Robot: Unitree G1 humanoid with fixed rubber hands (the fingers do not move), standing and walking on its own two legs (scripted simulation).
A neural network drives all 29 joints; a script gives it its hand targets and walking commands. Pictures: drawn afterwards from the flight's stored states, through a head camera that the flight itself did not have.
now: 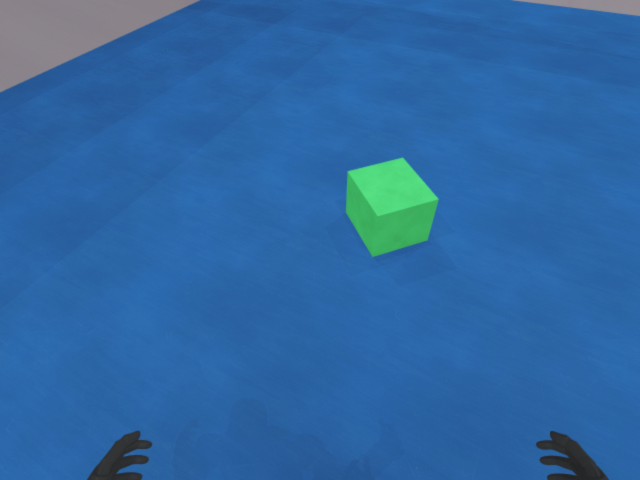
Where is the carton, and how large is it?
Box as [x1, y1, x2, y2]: [346, 158, 438, 256]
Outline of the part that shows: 403,158 347,172 346,212 372,256 426,240 428,236 438,199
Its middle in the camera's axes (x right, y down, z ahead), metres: +0.29 -0.13 +1.62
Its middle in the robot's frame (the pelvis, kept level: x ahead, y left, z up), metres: +1.25 -0.23 -0.64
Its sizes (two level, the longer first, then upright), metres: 0.283 0.255 0.233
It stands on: the floor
